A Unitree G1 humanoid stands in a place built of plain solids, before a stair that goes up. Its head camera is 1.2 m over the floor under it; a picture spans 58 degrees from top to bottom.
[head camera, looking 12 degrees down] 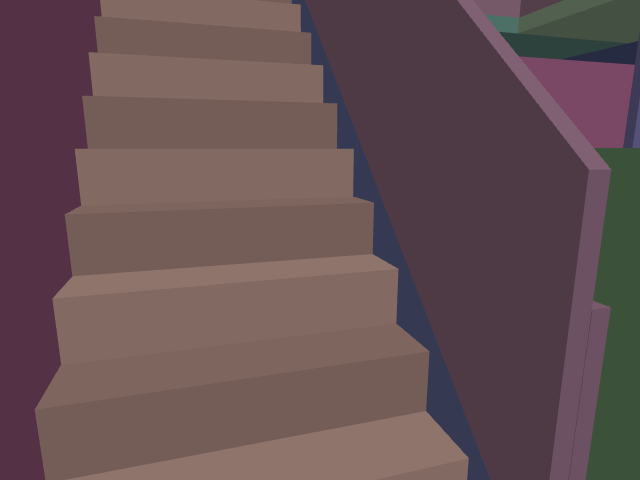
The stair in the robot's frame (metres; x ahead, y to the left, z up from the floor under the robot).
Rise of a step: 0.20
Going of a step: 0.22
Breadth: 1.05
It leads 17 degrees to the left of straight ahead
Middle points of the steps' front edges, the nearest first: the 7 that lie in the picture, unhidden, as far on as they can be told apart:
1.06 0.17 0.60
1.27 0.23 0.80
1.48 0.29 1.00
1.69 0.36 1.20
1.90 0.42 1.40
2.11 0.48 1.60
2.32 0.55 1.80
